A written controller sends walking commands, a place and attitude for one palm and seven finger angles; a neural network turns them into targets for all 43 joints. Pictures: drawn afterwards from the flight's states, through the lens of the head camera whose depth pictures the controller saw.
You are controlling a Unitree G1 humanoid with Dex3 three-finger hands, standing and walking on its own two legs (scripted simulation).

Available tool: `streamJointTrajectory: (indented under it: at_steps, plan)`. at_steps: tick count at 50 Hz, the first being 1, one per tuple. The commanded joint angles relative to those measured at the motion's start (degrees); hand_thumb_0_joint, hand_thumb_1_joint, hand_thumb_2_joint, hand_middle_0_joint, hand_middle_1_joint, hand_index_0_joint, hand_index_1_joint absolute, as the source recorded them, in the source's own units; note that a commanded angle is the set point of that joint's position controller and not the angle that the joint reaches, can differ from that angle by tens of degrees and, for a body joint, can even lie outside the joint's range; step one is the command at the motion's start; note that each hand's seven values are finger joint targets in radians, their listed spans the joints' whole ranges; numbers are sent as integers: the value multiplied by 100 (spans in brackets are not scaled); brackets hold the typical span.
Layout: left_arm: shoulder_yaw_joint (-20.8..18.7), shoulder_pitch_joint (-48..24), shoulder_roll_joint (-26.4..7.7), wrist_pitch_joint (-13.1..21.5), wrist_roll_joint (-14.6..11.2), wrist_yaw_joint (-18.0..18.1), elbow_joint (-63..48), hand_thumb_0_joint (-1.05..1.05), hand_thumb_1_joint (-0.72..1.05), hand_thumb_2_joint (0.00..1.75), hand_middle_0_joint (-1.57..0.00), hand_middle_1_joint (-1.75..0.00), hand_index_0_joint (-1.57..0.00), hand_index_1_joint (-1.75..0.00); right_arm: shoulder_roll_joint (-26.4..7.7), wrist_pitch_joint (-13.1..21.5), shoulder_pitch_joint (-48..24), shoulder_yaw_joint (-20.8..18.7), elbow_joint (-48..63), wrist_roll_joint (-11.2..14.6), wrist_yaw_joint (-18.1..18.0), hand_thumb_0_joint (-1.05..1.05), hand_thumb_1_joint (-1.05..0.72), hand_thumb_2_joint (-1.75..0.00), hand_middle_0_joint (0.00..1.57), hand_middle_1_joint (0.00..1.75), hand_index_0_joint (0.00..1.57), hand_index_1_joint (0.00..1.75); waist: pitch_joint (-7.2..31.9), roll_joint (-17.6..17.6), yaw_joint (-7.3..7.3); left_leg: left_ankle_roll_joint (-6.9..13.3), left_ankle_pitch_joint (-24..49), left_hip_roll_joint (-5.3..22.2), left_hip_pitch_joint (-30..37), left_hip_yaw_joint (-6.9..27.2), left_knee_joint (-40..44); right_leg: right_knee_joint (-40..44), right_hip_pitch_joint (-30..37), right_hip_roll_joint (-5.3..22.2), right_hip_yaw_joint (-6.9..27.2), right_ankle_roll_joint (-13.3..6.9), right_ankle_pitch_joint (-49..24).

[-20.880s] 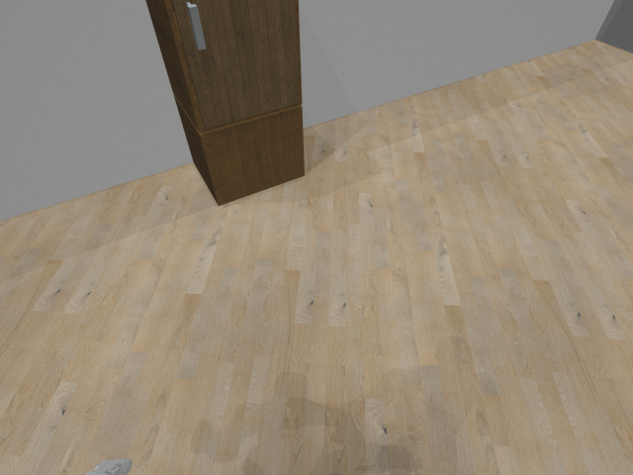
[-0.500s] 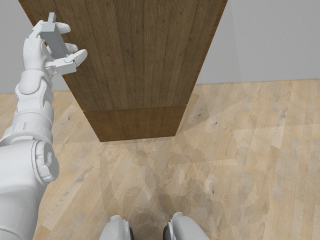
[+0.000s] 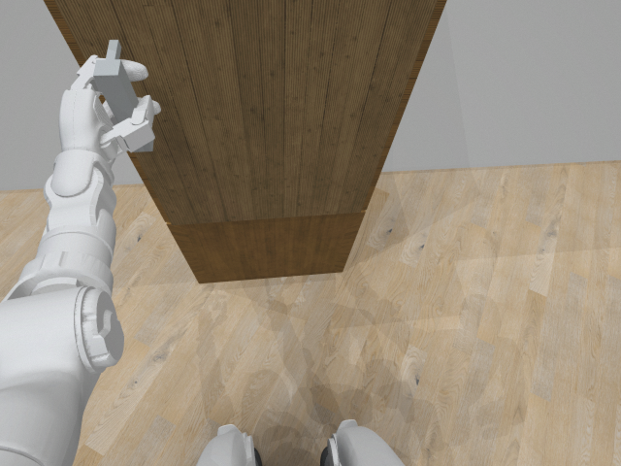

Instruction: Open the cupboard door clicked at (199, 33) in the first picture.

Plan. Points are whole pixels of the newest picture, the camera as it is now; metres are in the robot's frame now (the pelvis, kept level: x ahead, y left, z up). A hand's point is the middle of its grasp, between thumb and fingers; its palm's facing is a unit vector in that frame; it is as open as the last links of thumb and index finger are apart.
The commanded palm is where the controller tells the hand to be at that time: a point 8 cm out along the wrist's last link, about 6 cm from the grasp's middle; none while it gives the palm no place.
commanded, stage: pull the door open along its arc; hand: left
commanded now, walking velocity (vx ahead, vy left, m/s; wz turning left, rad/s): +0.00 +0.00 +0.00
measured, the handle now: (129, 98) +0.57 +0.18 +0.09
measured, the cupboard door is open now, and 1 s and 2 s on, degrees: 0 37 37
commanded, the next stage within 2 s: open thumb and fingers to let go in 0.74 s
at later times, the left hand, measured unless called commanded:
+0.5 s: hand (191, 236) +0.36 +0.10 +0.10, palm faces +0.20 -0.98 +0.06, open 6.4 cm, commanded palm +0.29 +0.17 +0.09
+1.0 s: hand (247, 279) +0.31 +0.04 +0.10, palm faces +0.42 -0.91 -0.01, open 6.6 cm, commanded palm +0.27 +0.09 +0.09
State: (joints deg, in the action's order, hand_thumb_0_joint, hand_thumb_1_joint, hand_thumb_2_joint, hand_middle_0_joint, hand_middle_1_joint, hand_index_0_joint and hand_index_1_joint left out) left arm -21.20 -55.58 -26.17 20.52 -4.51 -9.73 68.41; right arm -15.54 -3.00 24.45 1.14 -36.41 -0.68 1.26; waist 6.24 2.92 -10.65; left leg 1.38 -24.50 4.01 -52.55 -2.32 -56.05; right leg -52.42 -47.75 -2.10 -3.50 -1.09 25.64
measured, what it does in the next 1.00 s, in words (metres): shifts its weight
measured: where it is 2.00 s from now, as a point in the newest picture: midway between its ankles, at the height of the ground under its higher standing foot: outside the picture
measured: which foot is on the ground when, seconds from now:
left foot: down 0.00-1.00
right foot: down 0.00-1.00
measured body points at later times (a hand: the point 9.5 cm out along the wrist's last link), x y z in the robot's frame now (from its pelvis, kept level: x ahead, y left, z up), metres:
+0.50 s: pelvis +0.02 -0.01 +0.02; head +0.06 -0.02 +0.47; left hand +0.35 +0.15 +0.10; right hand +0.16 -0.24 -0.09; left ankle +0.01 +0.10 -0.68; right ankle -0.01 -0.11 -0.68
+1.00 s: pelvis +0.01 -0.06 +0.02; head +0.03 -0.09 +0.47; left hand +0.28 +0.09 +0.10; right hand +0.19 -0.27 -0.09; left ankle +0.01 +0.10 -0.68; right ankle -0.01 -0.11 -0.68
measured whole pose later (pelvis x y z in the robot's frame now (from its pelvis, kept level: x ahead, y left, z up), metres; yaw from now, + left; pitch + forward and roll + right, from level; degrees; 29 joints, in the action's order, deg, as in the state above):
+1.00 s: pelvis +0.01 -0.06 +0.02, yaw +5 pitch +7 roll +2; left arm 10.2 1.8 6.1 10.1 2.6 29.6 8.4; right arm -12.1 -4.7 11.0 0.0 -33.5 -3.1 0.1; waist 6.1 2.8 0.1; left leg -2.3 -21.5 1.7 -31.7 0.9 -46.1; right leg -48.4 -28.1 -0.5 -6.8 -4.9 27.8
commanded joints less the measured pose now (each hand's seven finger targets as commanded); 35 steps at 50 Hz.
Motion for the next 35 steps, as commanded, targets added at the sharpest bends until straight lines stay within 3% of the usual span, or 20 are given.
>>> streamJointTrajectory:
  at_steps: [1,3,5,7,8,11,12,13,14,15,16,18,19,21,23,25,27,31,35]
  plan:
    - [-16,-1763,-1020,486,-150,-63,-1437,0,90,90,-40,-135,-40,-135,-965,38,934,-364,346,0,-47,0,-90,-90,20,30,20,30,2801,312,163,44,2577,-282,2535,422,468,531,948,-214,126,-11,-2536]
    - [-8,-1354,-949,461,-205,-82,-1727,0,90,90,-40,-135,-40,-135,-941,7,833,-383,441,28,-31,0,-90,-90,20,30,20,30,2916,285,277,46,2634,-298,2545,348,518,551,1182,-204,142,6,-2733]
    - [89,-848,-730,397,-294,-100,-1968,0,90,90,-40,-135,-40,-135,-903,-14,716,-400,546,74,-21,0,-90,-90,20,30,20,30,2744,42,337,62,2570,-312,2446,279,606,628,1397,-203,137,10,-2839]
    - [163,-241,-542,354,-374,-85,-2318,0,90,90,-40,-135,-40,-135,-871,-16,595,-406,655,111,-2,0,-90,-90,20,30,20,30,2712,41,482,58,2667,-321,2503,247,701,643,1554,-191,114,-2,-2950]
    - [286,-27,-386,328,-403,-80,-2566,0,90,90,-40,-135,-40,-135,-850,-14,518,-419,695,138,7,0,-90,-90,20,30,20,30,2666,72,493,58,2712,-318,2571,212,727,674,1582,-182,117,2,-3012]
    - [436,1148,-45,258,-543,-30,-3384,0,90,90,-40,-135,-40,-135,-798,29,287,-439,899,184,48,0,-90,-90,20,30,20,30,2559,-41,721,63,2806,-339,2622,150,870,725,1933,-164,104,-17,-3170]
    - [624,1447,192,224,-573,-6,-3675,0,90,90,-40,-135,-40,-135,-748,56,175,-436,938,218,62,0,-90,-90,20,30,20,30,2426,3,718,57,2864,-319,2715,124,917,758,1904,-150,95,-1,-3212]
    - [366,1677,497,171,-834,409,-4065,0,90,90,-40,-135,-40,-135,-636,111,38,-443,964,213,83,0,-90,-90,20,30,20,30,2283,-70,942,16,2851,-316,2652,91,974,823,1952,-161,32,20,-3099]
    - [537,2144,752,91,-817,727,-4338,0,90,90,-40,-135,-40,-135,-614,164,-66,-438,1011,210,116,0,-90,-90,20,30,20,30,2155,-191,979,-13,2864,-305,2636,98,1037,826,2017,-165,-7,27,-3048]
    - [723,2368,944,58,-742,969,-4741,0,90,90,-40,-135,-40,-135,-591,214,-145,-449,1038,195,148,0,-90,-90,20,30,20,30,2113,-220,957,-16,2883,-310,2688,86,1065,835,2054,-148,-19,36,-3078]
    - [631,2788,917,34,-657,1287,-5067,0,90,90,-40,-135,-40,-135,-571,247,-206,-458,1063,171,163,0,-90,-90,20,30,20,30,2090,-333,1068,-22,2963,-301,2677,98,1078,815,2163,-138,-29,28,-3077]
    - [983,3353,1298,-70,-418,1747,-5642,0,90,90,-40,-135,-40,-135,-497,268,-384,-440,1115,122,208,0,-90,-90,20,30,20,30,1985,-284,1059,-43,2995,-303,2787,70,1129,822,2221,-93,-40,40,-3161]
    - [877,3573,1295,-119,-356,2043,-5896,0,90,90,-40,-135,-40,-135,-459,262,-499,-432,1151,88,210,0,-90,-90,20,30,20,30,1913,-326,1161,-62,2844,-321,2724,55,1171,848,2324,-79,-30,30,-3118]
    - [1039,4053,1486,-240,-118,2557,-6185,0,90,90,-40,-135,-40,-135,-415,227,-745,-390,1222,25,183,0,-90,-90,20,30,20,30,1585,-586,1171,-67,2462,-336,2600,64,1269,928,2413,-43,-20,21,-2887]
    - [1357,4280,1777,-329,130,2910,-6531,0,90,90,-40,-135,-40,-135,-336,181,-1004,-361,1286,-28,146,0,-90,-90,20,30,20,30,1433,-532,1173,-77,2200,-353,2629,49,1344,990,2448,26,17,12,-2718]
    - [1401,4811,1909,-419,253,3280,-6994,0,90,90,-40,-135,-40,-135,-246,128,-1265,-325,1398,-78,95,0,-90,-90,20,30,20,30,1494,-556,1344,-88,2131,-379,2684,23,1404,1060,2699,79,80,-11,-2692]
    - [1642,5356,2135,-567,388,3552,-7230,0,90,90,-40,-135,-40,-135,-159,37,-1447,-274,1460,-109,40,0,-90,-90,20,30,20,30,1324,-548,1376,-91,2059,-394,2731,12,1443,1171,2821,118,140,-14,-2733]
    - [2100,5688,2595,-819,607,4074,-7524,0,90,90,-40,-135,-40,-135,-18,-97,-1705,-210,1457,-175,-70,0,-90,-90,20,30,20,30,991,-926,1265,-93,1892,-425,2758,73,1428,1419,2936,199,286,44,-2859]
    - [2606,5402,2898,-922,932,4220,-7667,0,90,90,-40,-135,-40,-135,73,-143,-1851,-175,1381,-248,-153,0,-90,-90,20,30,20,30,927,-747,1095,-104,1751,-466,2757,110,1341,1461,2831,330,435,103,-3070]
